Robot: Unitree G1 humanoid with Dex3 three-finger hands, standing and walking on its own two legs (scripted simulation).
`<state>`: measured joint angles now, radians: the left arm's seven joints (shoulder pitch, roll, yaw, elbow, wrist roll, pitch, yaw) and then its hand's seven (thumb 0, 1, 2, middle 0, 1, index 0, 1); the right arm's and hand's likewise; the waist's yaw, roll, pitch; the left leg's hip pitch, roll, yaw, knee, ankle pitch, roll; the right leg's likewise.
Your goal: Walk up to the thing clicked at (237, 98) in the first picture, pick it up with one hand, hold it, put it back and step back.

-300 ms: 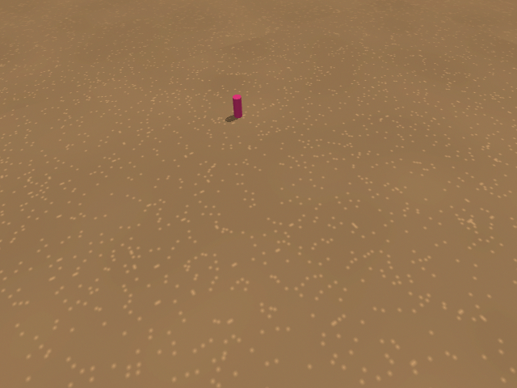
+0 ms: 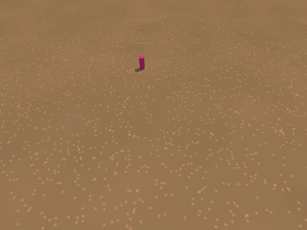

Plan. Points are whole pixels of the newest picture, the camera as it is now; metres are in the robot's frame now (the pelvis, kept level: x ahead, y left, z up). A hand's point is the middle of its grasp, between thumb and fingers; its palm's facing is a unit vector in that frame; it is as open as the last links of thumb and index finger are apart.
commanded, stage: stand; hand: left
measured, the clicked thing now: (141, 62) +1.77 +0.15 -0.71
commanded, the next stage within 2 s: walk up in 0.82 s
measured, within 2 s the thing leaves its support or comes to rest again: neither
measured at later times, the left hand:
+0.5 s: hand out of the picture +0.07 +0.25 -0.16, palm faces -0.02 -0.94 -0.34, open 7.3 cm
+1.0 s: hand out of the picture +0.08 +0.28 -0.15, palm faces +0.02 -0.94 -0.35, open 7.3 cm
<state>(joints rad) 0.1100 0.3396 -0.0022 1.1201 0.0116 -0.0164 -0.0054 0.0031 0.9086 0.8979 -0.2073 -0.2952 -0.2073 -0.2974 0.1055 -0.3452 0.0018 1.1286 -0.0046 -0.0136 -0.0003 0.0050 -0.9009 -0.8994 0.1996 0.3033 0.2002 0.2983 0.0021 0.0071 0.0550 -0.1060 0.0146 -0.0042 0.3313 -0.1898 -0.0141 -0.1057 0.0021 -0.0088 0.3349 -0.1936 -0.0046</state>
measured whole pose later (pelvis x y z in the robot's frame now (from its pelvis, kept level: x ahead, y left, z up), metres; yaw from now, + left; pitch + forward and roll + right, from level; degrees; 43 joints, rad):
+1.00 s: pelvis +0.02 +0.01 -0.01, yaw +0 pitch -1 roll -1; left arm 0.22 0.38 0.07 1.01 0.05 -0.06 -0.07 0.00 0.91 0.90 -0.21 -0.30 -0.21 -0.30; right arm 0.19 -0.42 -0.07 1.05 -0.04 -0.03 0.06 0.01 -0.90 -0.90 0.20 0.30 0.20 0.30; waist 0.03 0.03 0.01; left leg -0.29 0.04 0.01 0.70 -0.46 0.03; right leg -0.14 0.02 -0.01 0.45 -0.29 -0.04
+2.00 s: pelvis +0.53 +0.02 -0.03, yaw -2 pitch -1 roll -2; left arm 0.35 0.45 0.06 0.89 0.02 -0.08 -0.07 0.01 0.90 0.90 -0.21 -0.30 -0.21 -0.30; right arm 0.24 -0.44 -0.09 0.88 -0.03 -0.07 0.09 0.01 -0.90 -0.90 0.20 0.30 0.20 0.30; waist 0.05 0.00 0.05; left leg -0.45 0.11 0.05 0.57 -0.11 0.01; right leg -0.04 0.00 -0.08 0.52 -0.46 0.00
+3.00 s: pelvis +0.98 +0.01 -0.01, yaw -3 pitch -3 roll +0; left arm 0.30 0.45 0.04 0.90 0.00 -0.05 -0.05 0.01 0.91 0.90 -0.21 -0.30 -0.21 -0.30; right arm 0.30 -0.40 -0.05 0.86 0.00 -0.10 0.05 0.00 -0.90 -0.90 0.20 0.30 0.20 0.30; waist -0.01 -0.06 0.07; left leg -0.25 0.04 0.11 0.53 -0.24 0.03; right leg -0.47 -0.06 0.01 1.04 -0.35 -0.02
